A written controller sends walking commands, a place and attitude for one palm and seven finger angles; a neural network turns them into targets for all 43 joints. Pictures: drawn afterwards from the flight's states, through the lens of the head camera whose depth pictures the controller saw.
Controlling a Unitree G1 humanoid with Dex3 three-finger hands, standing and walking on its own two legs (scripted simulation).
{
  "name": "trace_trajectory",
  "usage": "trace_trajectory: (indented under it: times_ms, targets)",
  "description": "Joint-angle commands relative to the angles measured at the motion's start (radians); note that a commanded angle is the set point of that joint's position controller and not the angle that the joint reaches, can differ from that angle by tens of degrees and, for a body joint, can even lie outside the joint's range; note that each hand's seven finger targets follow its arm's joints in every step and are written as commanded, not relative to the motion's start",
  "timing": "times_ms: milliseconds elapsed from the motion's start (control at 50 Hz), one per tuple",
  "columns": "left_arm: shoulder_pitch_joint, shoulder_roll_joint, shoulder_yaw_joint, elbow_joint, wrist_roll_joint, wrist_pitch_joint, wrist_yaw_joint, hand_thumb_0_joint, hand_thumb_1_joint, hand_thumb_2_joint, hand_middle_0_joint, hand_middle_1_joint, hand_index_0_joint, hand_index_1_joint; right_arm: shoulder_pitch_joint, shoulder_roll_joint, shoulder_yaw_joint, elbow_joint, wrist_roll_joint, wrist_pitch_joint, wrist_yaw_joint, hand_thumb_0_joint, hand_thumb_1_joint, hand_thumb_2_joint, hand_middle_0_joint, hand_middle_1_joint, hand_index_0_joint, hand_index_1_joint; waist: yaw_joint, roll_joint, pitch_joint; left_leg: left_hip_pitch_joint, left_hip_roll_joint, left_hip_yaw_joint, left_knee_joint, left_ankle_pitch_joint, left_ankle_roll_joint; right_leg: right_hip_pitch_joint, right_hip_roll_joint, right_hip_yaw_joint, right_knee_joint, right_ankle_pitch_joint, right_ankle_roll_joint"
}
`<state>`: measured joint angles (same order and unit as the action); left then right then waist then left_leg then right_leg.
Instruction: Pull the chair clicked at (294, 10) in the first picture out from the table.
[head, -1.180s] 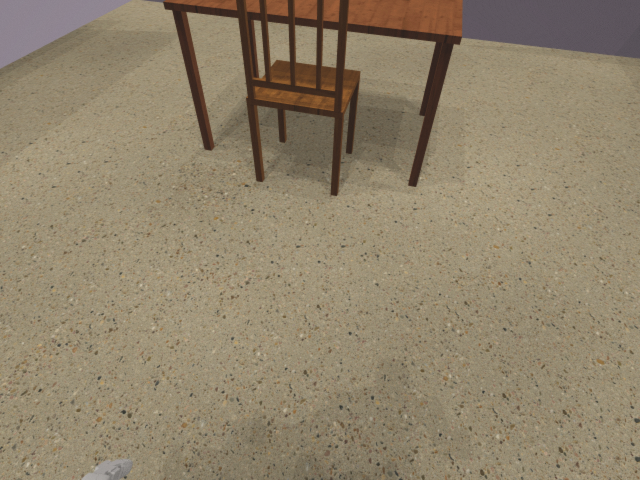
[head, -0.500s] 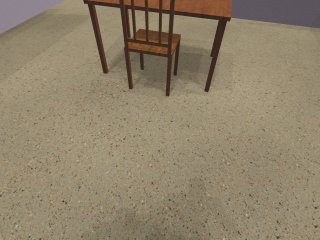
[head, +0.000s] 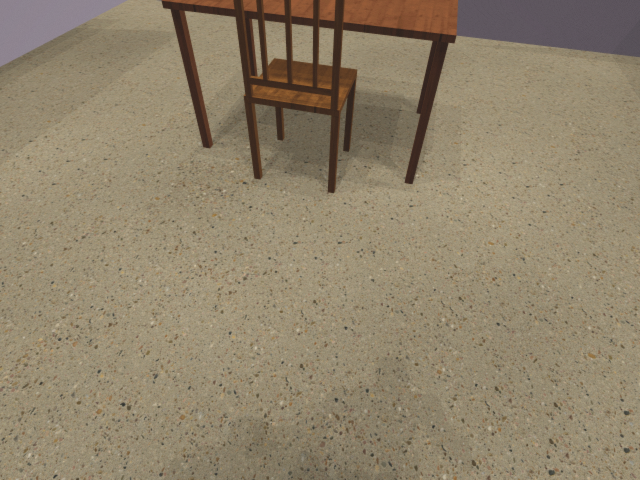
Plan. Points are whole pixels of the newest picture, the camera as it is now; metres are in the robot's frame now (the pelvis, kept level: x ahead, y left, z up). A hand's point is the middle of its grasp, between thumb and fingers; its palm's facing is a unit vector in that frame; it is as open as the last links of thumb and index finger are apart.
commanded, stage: look at it before walking up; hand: left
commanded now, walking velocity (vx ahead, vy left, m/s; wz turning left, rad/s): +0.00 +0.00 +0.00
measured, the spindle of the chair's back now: (289, 40) +1.55 +0.21 -0.09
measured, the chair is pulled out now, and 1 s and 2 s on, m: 0.00 0.00 0.00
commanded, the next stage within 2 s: walk to a spot facing it in 0.26 s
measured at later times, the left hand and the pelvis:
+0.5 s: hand out of the picture +0.07 +0.24 -0.17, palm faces +0.00 -0.95 -0.30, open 7.3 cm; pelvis +0.02 +0.00 +0.00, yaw +1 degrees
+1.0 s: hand out of the picture +0.15 +0.29 -0.18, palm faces +0.22 -0.97 -0.14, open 7.3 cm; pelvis +0.16 +0.10 +0.00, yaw +12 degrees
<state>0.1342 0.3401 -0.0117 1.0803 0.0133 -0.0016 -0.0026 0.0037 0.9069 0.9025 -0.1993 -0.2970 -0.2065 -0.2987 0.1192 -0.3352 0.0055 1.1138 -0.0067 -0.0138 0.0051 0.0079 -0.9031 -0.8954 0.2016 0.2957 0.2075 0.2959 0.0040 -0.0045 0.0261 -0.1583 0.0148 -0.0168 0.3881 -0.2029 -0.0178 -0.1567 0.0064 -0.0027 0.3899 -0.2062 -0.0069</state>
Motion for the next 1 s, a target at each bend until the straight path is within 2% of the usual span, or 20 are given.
trace_trajectory:
  times_ms: [0, 340, 380, 400, 440, 460, 480, 500, 520, 580, 640, 660, 680, 700, 720, 760, 800, 840, 880, 980]
  targets:
    - [-0.028, 0.201, 0.046, -0.061, -0.002, -0.025, 0.013, 0.0, 0.9, 0.9, -0.2, -0.3, -0.2, -0.3, -0.047, -0.203, -0.041, -0.068, -0.001, -0.019, -0.017, 0.0, -0.9, -0.9, 0.2, 0.3, 0.2, 0.3, -0.001, 0.011, -0.068, 0.027, 0.1, -0.087, -0.059, 0.126, 0.043, 0.005, -0.125, 0.112, -0.07, 0.099, -0.026]
    - [-0.021, 0.201, 0.045, -0.054, -0.003, -0.025, 0.014, 0.0, 0.9, 0.9, -0.2, -0.3, -0.2, -0.3, -0.047, -0.202, -0.039, -0.063, -0.001, -0.018, -0.018, 0.0, -0.9, -0.9, 0.2, 0.3, 0.2, 0.3, -0.001, 0.009, -0.058, 0.036, 0.103, -0.084, -0.066, 0.142, 0.041, 0.013, -0.127, 0.111, -0.078, 0.125, -0.025]
    - [0.047, 0.085, 0.02, -0.025, -0.003, -0.006, 0.018, 0.0, 0.9, 0.9, -0.2, -0.3, -0.2, -0.3, 0.015, -0.077, -0.009, -0.037, -0.008, 0.002, -0.011, 0.0, -0.9, -0.9, 0.2, 0.3, 0.2, 0.3, 0.002, -0.003, -0.064, 0.004, 0.083, -0.067, -0.042, 0.024, 0.026, 0.024, -0.126, 0.097, -0.074, -0.054, -0.004]
    - [0.075, 0.086, 0.023, -0.022, 0.002, 0.001, 0.016, 0.0, 0.9, 0.9, -0.2, -0.3, -0.2, -0.3, 0.035, -0.07, -0.01, -0.039, -0.011, 0.009, -0.008, 0.0, -0.9, -0.9, 0.2, 0.3, 0.2, 0.3, 0.009, -0.022, -0.05, -0.036, 0.068, -0.063, -0.018, -0.077, 0.03, 0.02, -0.127, 0.106, -0.081, -0.182, -0.007]
    - [0.113, 0.121, 0.041, -0.028, 0.007, 0.01, 0.009, 0.0, 0.9, 0.9, -0.2, -0.3, -0.2, -0.3, 0.034, -0.061, -0.013, -0.055, -0.018, 0.019, -0.004, 0.0, -0.9, -0.9, 0.2, 0.3, 0.2, 0.3, 0.028, -0.102, 0.029, -0.193, 0.016, -0.03, 0.066, -0.248, 0.028, 0.024, -0.173, 0.178, -0.143, -0.399, -0.038]
    - [0.146, 0.148, 0.054, -0.035, 0.01, 0.011, 0.01, 0.0, 0.9, 0.9, -0.2, -0.3, -0.2, -0.3, 0.034, -0.052, -0.016, -0.071, -0.018, 0.023, -0.004, 0.0, -0.9, -0.9, 0.2, 0.3, 0.2, 0.3, 0.041, -0.173, 0.048, -0.268, -0.005, 0.016, 0.172, -0.266, 0.023, 0.04, -0.24, 0.248, -0.2, -0.494, -0.072]
    - [0.171, 0.159, 0.065, -0.042, 0.012, 0.008, 0.012, 0.0, 0.9, 0.9, -0.2, -0.3, -0.2, -0.3, 0.02, -0.052, -0.023, -0.091, -0.019, 0.024, -0.002, 0.0, -0.9, -0.9, 0.2, 0.3, 0.2, 0.3, 0.055, -0.215, 0.07, -0.327, 0.003, 0.036, 0.29, -0.28, 0.023, 0.037, -0.311, 0.317, -0.251, -0.53, -0.114]
    - [0.191, 0.163, 0.071, -0.048, 0.014, 0.001, 0.015, 0.0, 0.9, 0.9, -0.2, -0.3, -0.2, -0.3, 0.006, -0.065, -0.032, -0.113, -0.016, 0.021, 0.002, 0.0, -0.9, -0.9, 0.2, 0.3, 0.2, 0.3, 0.06, -0.209, 0.086, -0.378, 0.027, 0.028, 0.394, -0.299, 0.027, 0.05, -0.357, 0.349, -0.268, -0.515, -0.149]
    - [0.188, 0.155, 0.075, -0.052, 0.015, -0.012, 0.016, 0.0, 0.9, 0.9, -0.2, -0.3, -0.2, -0.3, 0.006, -0.057, -0.039, -0.121, -0.015, 0.014, 0.006, 0.0, -0.9, -0.9, 0.2, 0.3, 0.2, 0.3, 0.051, -0.164, 0.098, -0.411, 0.049, 0.019, 0.455, -0.275, 0.031, 0.061, -0.378, 0.338, -0.265, -0.445, -0.168]
    - [0.177, 0.131, 0.079, -0.065, 0.019, -0.034, 0.013, 0.0, 0.9, 0.9, -0.2, -0.3, -0.2, -0.3, 0.034, -0.005, -0.04, -0.133, -0.007, 0.0, 0.022, 0.0, -0.9, -0.9, 0.2, 0.3, 0.2, 0.3, 0.024, -0.103, 0.078, -0.359, 0.07, 0.061, 0.391, -0.239, 0.028, 0.073, -0.352, 0.158, -0.189, -0.202, -0.157]
    - [0.159, 0.101, 0.08, -0.068, 0.015, -0.033, 0.011, 0.0, 0.9, 0.9, -0.2, -0.3, -0.2, -0.3, 0.16, 0.038, -0.042, -0.108, -0.007, -0.01, 0.024, 0.0, -0.9, -0.9, 0.2, 0.3, 0.2, 0.3, -0.032, -0.094, 0.062, -0.109, 0.032, 0.138, 0.189, -0.112, 0.029, -0.07, -0.293, 0.01, -0.092, -0.187, -0.099]
    - [0.162, 0.084, 0.079, -0.066, 0.009, -0.028, 0.009, 0.0, 0.9, 0.9, -0.2, -0.3, -0.2, -0.3, 0.246, 0.025, -0.048, -0.077, -0.008, -0.014, 0.02, 0.0, -0.9, -0.9, 0.2, 0.3, 0.2, 0.3, -0.064, -0.028, 0.032, 0.04, 0.008, 0.154, 0.124, -0.074, 0.029, -0.147, -0.247, -0.056, 0.011, -0.198, -0.068]
    - [0.166, 0.034, 0.069, -0.073, 0.004, -0.025, 0.004, 0.0, 0.9, 0.9, -0.2, -0.3, -0.2, -0.3, 0.372, -0.033, -0.067, -0.042, -0.013, -0.022, 0.011, 0.0, -0.9, -0.9, 0.2, 0.3, 0.2, 0.3, -0.11, 0.146, -0.002, 0.158, 0.082, -0.008, 0.014, -0.2, 0.059, -0.244, -0.17, -0.133, 0.27, -0.187, -0.027]
    - [0.158, -0.043, 0.054, -0.114, -0.001, -0.023, -0.005, 0.0, 0.9, 0.9, -0.2, -0.3, -0.2, -0.3, 0.474, -0.138, -0.099, -0.027, -0.021, -0.029, 0.002, 0.0, -0.9, -0.9, 0.2, 0.3, 0.2, 0.3, -0.13, 0.432, -0.002, 0.22, 0.332, -0.442, -0.176, -0.362, 0.151, -0.479, -0.04, -0.185, 0.594, -0.401, 0.037]
    - [0.093, -0.03, 0.054, -0.151, 0.01, -0.027, 0.0, 0.0, 0.9, 0.9, -0.2, -0.3, -0.2, -0.3, 0.492, -0.138, -0.095, -0.025, -0.015, -0.025, -0.01, 0.0, -0.9, -0.9, 0.2, 0.3, 0.2, 0.3, -0.127, 0.287, 0.03, 0.182, 0.394, -0.563, -0.246, -0.382, 0.212, -0.554, -0.053, -0.055, 0.729, -0.395, 0.014]
    - [0.073, -0.04, 0.064, -0.12, 0.015, -0.034, -0.004, 0.0, 0.9, 0.9, -0.2, -0.3, -0.2, -0.3, 0.384, -0.036, -0.071, -0.044, -0.008, -0.034, -0.02, 0.0, -0.9, -0.9, 0.2, 0.3, 0.2, 0.3, -0.076, 0.112, 0.093, 0.075, 0.326, -0.447, -0.235, -0.266, 0.196, -0.566, -0.129, 0.001, 0.819, -0.201, 0.001]
    - [0.11, -0.059, 0.063, -0.082, 0.018, -0.036, -0.016, 0.0, 0.9, 0.9, -0.2, -0.3, -0.2, -0.3, 0.336, 0.029, -0.054, -0.046, -0.004, -0.06, -0.025, 0.0, -0.9, -0.9, 0.2, 0.3, 0.2, 0.3, -0.033, 0.042, 0.091, 0.038, 0.266, -0.291, -0.23, -0.029, 0.165, -0.5, -0.151, -0.004, 0.79, -0.08, 0.02]
    - [0.159, -0.087, 0.061, -0.064, 0.018, -0.03, -0.013, 0.0, 0.9, 0.9, -0.2, -0.3, -0.2, -0.3, 0.362, 0.049, -0.051, -0.029, -0.002, -0.075, -0.032, 0.0, -0.9, -0.9, 0.2, 0.3, 0.2, 0.3, -0.019, 0.076, 0.041, 0.099, 0.228, -0.181, -0.199, 0.208, 0.154, -0.481, -0.141, -0.024, 0.764, -0.044, 0.039]
    - [0.151, -0.09, 0.06, -0.064, 0.018, -0.024, -0.009, 0.0, 0.9, 0.9, -0.2, -0.3, -0.2, -0.3, 0.389, 0.064, -0.052, -0.011, 0.001, -0.081, -0.035, 0.0, -0.9, -0.9, 0.2, 0.3, 0.2, 0.3, -0.018, 0.083, 0.03, 0.148, 0.211, -0.142, -0.187, 0.319, 0.163, -0.504, -0.134, -0.037, 0.747, -0.027, 0.05]
    - [0.045, -0.112, 0.067, -0.099, 0.013, -0.017, -0.01, 0.0, 0.9, 0.9, -0.2, -0.3, -0.2, -0.3, 0.445, 0.103, -0.05, 0.027, 0.005, -0.082, -0.043, 0.0, -0.9, -0.9, 0.2, 0.3, 0.2, 0.3, -0.03, 0.088, 0.106, 0.179, 0.191, -0.095, -0.211, 0.388, 0.144, -0.601, -0.131, -0.073, 0.68, 0.054, 0.059]
